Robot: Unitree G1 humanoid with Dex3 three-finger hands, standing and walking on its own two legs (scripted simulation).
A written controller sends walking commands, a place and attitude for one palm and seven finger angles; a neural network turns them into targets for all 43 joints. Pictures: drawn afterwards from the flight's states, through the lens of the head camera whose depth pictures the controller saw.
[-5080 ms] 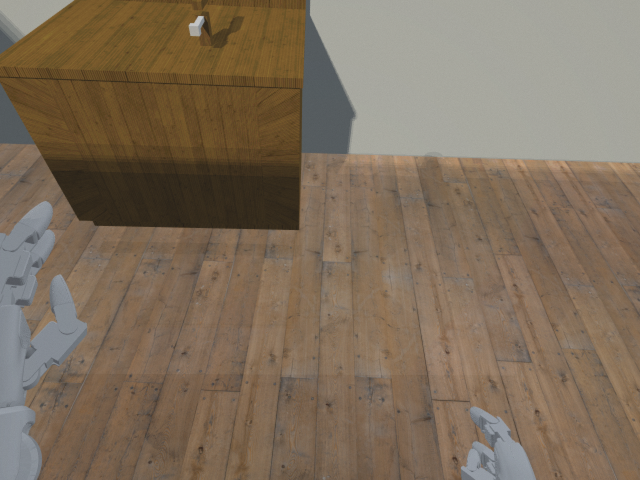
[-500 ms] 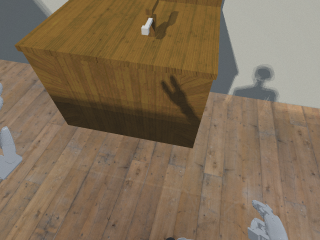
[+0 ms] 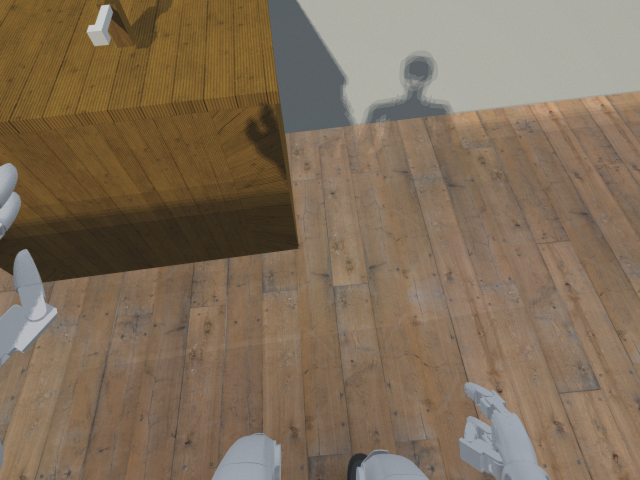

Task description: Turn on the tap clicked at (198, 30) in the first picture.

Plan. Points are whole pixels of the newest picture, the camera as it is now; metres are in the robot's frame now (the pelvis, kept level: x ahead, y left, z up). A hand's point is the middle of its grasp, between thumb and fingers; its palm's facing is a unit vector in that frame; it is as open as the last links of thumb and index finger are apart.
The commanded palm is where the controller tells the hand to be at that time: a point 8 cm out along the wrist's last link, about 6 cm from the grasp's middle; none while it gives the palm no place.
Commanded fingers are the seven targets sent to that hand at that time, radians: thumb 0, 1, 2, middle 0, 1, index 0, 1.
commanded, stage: turn to face it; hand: left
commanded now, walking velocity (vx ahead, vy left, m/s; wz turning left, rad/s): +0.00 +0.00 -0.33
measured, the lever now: (99, 35) +0.85 +0.45 +0.05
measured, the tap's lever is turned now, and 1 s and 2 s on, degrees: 0 0 0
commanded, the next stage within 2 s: take the last steps up to it in 0.36 s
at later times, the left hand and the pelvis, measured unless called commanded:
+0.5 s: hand (90, 349) +0.21 +0.18 +0.17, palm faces +0.31 -0.86 -0.40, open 7.4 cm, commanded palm +0.16 +0.23 +0.19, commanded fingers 0.00 0.90 0.90 -0.20 -0.30 -0.20 -0.30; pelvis -0.04 -0.02 -0.01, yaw -9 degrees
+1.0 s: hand (53, 353) +0.21 +0.21 +0.17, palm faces +0.34 -0.85 -0.40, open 7.4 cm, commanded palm +0.16 +0.25 +0.19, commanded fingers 0.00 0.90 0.90 -0.20 -0.30 -0.20 -0.30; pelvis -0.03 -0.01 +0.00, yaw -6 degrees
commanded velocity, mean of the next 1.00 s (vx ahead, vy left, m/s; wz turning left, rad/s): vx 0.17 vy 0.08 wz -0.06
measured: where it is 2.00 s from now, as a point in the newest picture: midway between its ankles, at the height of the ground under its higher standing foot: (294, 437)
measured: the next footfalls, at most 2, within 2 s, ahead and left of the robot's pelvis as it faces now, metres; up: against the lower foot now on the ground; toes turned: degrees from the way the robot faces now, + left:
left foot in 0.24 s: +0.02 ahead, +0.13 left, +0.00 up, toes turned -1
right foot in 0.48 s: +0.00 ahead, -0.13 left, +0.00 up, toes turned -13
